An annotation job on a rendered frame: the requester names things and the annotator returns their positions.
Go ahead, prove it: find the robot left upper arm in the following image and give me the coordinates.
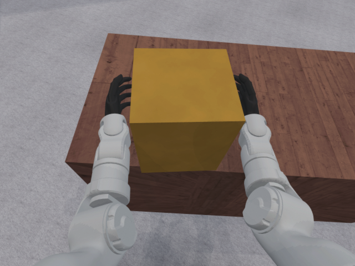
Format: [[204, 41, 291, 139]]
[[33, 202, 137, 266]]

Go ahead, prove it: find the pedestal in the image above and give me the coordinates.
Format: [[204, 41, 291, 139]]
[[65, 33, 355, 223]]

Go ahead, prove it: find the robot left forearm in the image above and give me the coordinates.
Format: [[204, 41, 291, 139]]
[[68, 114, 131, 245]]

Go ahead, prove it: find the left robot hand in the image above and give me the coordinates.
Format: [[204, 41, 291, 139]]
[[105, 74, 132, 116]]

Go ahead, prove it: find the carton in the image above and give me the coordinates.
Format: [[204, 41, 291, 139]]
[[129, 48, 246, 173]]

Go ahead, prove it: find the right robot hand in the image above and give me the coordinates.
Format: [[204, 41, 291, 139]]
[[234, 74, 259, 116]]

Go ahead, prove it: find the robot right forearm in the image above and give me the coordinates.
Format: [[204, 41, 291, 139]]
[[239, 114, 302, 200]]

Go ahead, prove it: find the robot right upper arm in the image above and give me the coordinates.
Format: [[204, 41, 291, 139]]
[[243, 186, 355, 266]]

